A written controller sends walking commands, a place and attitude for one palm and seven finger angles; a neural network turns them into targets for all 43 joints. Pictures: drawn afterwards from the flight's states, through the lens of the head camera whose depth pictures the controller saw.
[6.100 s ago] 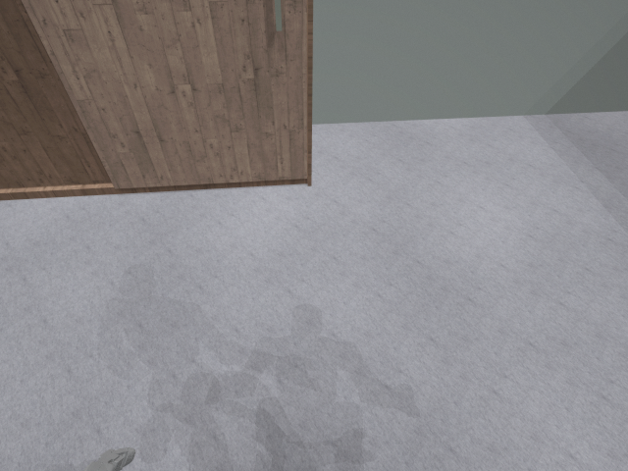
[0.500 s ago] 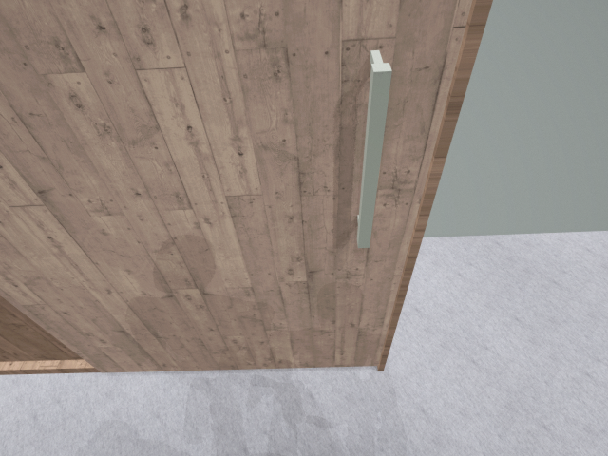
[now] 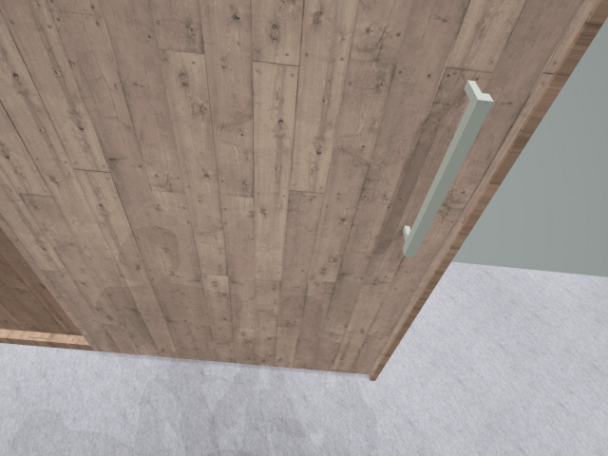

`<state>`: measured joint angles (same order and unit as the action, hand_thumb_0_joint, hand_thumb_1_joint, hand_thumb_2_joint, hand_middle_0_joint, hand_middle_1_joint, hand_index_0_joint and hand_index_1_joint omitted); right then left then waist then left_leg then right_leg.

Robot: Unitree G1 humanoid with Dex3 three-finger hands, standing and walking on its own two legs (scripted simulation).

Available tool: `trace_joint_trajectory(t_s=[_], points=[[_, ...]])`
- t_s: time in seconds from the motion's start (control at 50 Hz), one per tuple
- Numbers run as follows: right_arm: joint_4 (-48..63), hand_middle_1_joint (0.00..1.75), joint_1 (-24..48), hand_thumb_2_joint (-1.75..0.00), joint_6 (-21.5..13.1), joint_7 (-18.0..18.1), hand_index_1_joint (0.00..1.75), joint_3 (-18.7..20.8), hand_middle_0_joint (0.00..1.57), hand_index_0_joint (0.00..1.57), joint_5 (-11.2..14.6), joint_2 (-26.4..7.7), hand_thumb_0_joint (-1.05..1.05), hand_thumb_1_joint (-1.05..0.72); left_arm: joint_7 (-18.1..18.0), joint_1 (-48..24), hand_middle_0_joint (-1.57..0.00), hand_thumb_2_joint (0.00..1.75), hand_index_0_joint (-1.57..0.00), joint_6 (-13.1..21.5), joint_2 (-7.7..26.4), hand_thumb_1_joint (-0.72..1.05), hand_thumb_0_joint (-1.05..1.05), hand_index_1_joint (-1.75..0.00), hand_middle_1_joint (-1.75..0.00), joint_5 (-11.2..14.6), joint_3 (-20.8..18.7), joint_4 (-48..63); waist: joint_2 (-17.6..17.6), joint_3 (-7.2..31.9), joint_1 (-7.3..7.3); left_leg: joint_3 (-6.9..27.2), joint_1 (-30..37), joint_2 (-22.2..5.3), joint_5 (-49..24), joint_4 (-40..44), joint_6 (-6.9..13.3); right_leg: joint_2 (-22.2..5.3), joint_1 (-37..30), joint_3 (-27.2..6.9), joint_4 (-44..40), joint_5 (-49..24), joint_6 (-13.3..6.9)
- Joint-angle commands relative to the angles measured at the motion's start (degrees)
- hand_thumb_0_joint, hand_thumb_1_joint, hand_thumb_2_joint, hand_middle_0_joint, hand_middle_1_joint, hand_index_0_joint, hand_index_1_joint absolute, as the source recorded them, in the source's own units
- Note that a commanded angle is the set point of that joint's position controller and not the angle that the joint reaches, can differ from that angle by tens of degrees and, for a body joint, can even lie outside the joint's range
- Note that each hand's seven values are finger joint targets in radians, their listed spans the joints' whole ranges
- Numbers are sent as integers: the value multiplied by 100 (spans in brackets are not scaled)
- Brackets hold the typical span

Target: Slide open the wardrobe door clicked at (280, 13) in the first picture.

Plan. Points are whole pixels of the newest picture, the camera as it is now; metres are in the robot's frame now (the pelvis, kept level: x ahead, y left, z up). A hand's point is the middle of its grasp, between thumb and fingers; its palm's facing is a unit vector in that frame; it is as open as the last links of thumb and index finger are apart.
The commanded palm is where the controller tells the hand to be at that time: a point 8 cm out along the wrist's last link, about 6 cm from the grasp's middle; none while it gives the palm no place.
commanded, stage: come to a stop and stand still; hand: right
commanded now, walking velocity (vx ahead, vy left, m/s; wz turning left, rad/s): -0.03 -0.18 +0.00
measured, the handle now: (436, 181) +0.49 -0.17 +0.12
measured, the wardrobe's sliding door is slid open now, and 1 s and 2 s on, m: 0.00 0.00 0.00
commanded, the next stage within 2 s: look again from close up in 0.84 s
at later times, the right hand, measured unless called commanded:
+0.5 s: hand out of the picture -0.03 -0.23 -0.19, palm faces +0.10 +0.97 -0.20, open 7.4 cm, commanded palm none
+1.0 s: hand out of the picture -0.02 -0.23 -0.18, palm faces +0.02 +0.98 -0.22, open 7.4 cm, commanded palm none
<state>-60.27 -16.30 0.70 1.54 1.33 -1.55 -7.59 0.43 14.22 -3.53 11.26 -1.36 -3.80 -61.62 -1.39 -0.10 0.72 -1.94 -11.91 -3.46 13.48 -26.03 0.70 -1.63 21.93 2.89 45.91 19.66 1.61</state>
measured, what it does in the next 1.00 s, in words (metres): steps on the spot: right foot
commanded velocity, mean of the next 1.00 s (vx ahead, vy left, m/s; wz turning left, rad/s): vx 0.00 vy -0.01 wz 0.00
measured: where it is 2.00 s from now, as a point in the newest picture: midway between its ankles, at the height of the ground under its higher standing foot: outside the picture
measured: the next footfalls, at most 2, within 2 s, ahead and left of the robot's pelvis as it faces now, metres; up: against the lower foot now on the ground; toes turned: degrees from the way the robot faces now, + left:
right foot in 0.30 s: -0.01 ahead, -0.16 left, +0.00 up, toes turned -5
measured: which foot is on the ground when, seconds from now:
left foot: down 0.00-1.00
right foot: up 0.00-0.28, down 0.30-1.00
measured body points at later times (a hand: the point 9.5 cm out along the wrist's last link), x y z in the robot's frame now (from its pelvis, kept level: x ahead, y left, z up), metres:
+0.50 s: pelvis -0.02 -0.05 -0.01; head -0.01 -0.05 +0.44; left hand +0.06 +0.18 -0.16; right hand -0.03 -0.28 -0.17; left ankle -0.01 +0.09 -0.75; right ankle -0.05 -0.16 -0.75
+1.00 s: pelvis -0.02 -0.05 -0.01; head -0.01 -0.04 +0.44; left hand -0.03 +0.17 -0.17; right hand -0.02 -0.28 -0.16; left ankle -0.01 +0.09 -0.75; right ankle -0.05 -0.16 -0.75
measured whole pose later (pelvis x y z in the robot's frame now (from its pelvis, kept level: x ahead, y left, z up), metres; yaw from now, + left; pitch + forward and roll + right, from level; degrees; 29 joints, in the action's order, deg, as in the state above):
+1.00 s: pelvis -0.02 -0.05 -0.01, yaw -2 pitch -1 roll +0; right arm -64.0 -15.0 -0.8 1.7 -1.2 -0.8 -9.1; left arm -1.0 18.7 1.1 9.5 -1.1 0.3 -61.2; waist -1.8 -2.1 -0.6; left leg -2.3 -13.9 -3.8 14.4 -29.3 -1.8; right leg -0.1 10.7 3.8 28.9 17.4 -1.1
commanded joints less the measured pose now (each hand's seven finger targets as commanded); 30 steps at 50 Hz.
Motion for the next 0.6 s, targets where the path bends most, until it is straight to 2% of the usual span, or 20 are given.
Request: trace_joint_trajectory(t_s=[0.0,0.02,0.1,0.14,0.18,0.22,0.24,0.26,0.28,0.3,0.32,0.34,0.38,0.42,0.44,0.46,0.5,0.52,0.58], points=[[348,30,-120,-90,-175,75,30,293,20,20,19,-1196,0,-90,-3,79,-20,90,-20,153,308,90,0,-30,-30,42,-27,337,903,-269,95,959,315,-1367,-932,1121,525,-46,539,-156,471,-70,126],[291,30,-291,-90,-175,84,30,301,20,20,22,-1179,0,-90,-23,1,-20,90,-20,143,328,90,0,-30,-30,39,-26,400,935,-179,176,1040,504,-1441,-1306,1017,596,-33,587,-181,509,27,155],[155,30,-546,-90,-161,134,30,350,20,20,-21,-1222,0,-90,-70,-232,-20,90,-20,148,296,90,0,-30,-30,58,8,568,1143,81,325,1210,1051,-1667,-2513,674,856,-68,597,-191,60,512,197],[132,30,-534,-90,-136,135,30,364,20,20,-43,-1263,0,-90,-82,-276,-20,90,-20,174,233,90,0,-30,-30,90,33,600,1257,177,344,1227,953,-1630,-2650,600,884,-7,252,-134,-405,621,162],[127,30,-295,-90,-121,120,30,359,20,20,-43,-1267,0,-90,-93,-41,-20,90,-20,216,194,90,0,-30,-30,122,49,516,1427,293,192,1096,736,-1451,-2506,472,760,76,-331,-14,-1176,334,123],[158,30,41,-90,-81,104,30,341,20,20,17,-1239,0,-90,-115,424,-20,90,-20,275,177,90,0,-30,-30,122,78,311,1344,364,-73,752,100,-1095,-1760,230,407,140,-1380,142,-2262,-710,78],[180,30,121,-90,-52,94,30,302,20,20,54,-1080,0,-90,-136,551,-20,90,-20,330,305,90,0,-30,-30,112,76,230,952,390,-119,546,-247,-793,-1192,-27,208,-67,-1854,9,-2548,-1074,10],[225,30,48,-90,-12,77,30,255,20,20,86,-820,0,-90,-158,550,-20,90,-20,382,594,90,0,-30,-30,75,28,245,-16,408,-99,221,-709,-386,-236,-416,-23,-761,-2039,-747,-2722,-1465,-209],[256,30,18,-90,18,52,30,192,20,20,82,-591,0,-90,-183,349,-20,90,-20,369,878,90,0,-30,-30,61,-9,349,-843,201,-24,-155,-799,-139,713,-696,-242,-1471,-1595,-1383,-3003,-1625,-576],[226,30,98,-90,32,56,30,172,20,20,54,-533,0,-90,-186,49,-20,90,-20,329,888,90,0,-30,-30,28,24,399,-855,-110,29,-138,-555,-118,1113,-925,-268,-1580,-886,-1307,-3236,-1168,-786],[175,30,138,-90,37,29,30,141,20,20,33,-525,0,-90,-209,-163,-20,90,-20,345,755,90,0,-30,-30,17,73,397,-639,-330,84,-124,-489,-109,913,-915,-270,-1349,-674,-1111,-3281,-991,-750],[78,30,174,-90,74,25,30,115,20,20,13,-524,0,-90,-226,-258,-20,90,-20,373,668,90,0,-30,-30,26,102,366,-1097,-500,68,-144,-419,-136,789,-950,-276,-1170,-611,-1012,-3350,-1092,-703],[-44,30,43,-90,49,2,30,97,20,20,22,-609,0,-90,-259,-224,-20,90,-20,384,563,90,0,-30,-30,46,147,321,-1034,-497,95,-65,-322,-113,423,-705,-233,-964,-836,-745,-3022,-2101,-656],[-174,30,-172,-90,-10,5,30,67,20,20,53,-644,0,-90,-273,-208,-20,90,-20,404,521,90,0,-30,-30,77,167,279,-681,-297,152,38,-5,-165,-335,38,-231,-761,-1074,-555,-2625,-2458,-527],[-243,30,-212,-90,-47,16,30,51,20,20,52,-732,0,-90,-261,-158,-20,90,-20,417,470,90,0,-30,-30,99,173,258,-370,-205,111,183,156,-271,-902,272,-198,-612,-1130,-459,-2466,-2336,-411],[-250,30,-195,-90,-69,29,30,45,20,20,50,-794,0,-90,-244,-99,-20,90,-20,426,400,90,0,-30,-30,113,165,250,-211,-116,49,306,207,-384,-1179,362,-150,-506,-1203,-395,-2423,-2046,-326],[-257,30,8,-90,-91,22,30,35,20,20,48,-808,0,-90,-226,-44,-20,90,-20,399,384,90,0,-30,-30,111,165,194,441,-218,-35,362,52,-407,-952,465,-129,-484,-1206,-392,-2522,-1369,-238],[-243,30,81,-90,-98,21,30,16,20,20,52,-779,0,-90,-219,-4,-20,90,-20,399,390,90,0,-30,-30,106,172,161,557,-287,-68,354,-30,-404,-841,520,-126,-486,-1242,-389,-2579,-1295,-222],[-228,30,108,-90,-103,27,30,19,20,20,55,-753,0,-90,-206,71,-20,90,-20,447,389,90,0,-30,-30,102,192,58,347,-197,-47,284,112,-350,-729,550,-144,-525,-1263,-434,-2741,-1359,-245]])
